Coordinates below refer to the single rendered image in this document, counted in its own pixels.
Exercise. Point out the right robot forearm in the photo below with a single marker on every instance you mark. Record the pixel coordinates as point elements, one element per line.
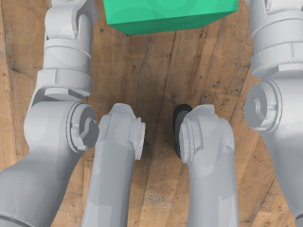
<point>277,36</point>

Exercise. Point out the left robot forearm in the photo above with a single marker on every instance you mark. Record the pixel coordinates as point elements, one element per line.
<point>65,76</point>

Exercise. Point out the carton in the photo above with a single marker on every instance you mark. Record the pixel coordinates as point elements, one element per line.
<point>134,17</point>

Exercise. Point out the left robot upper arm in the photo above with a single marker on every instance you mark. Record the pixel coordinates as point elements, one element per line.
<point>57,133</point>

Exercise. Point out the robot right thigh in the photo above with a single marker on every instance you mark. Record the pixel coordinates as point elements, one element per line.
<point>213,192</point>

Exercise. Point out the robot left shin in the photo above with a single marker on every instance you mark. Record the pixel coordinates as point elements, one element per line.
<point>104,122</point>

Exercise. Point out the right robot upper arm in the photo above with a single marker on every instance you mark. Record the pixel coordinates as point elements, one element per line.
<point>274,108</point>

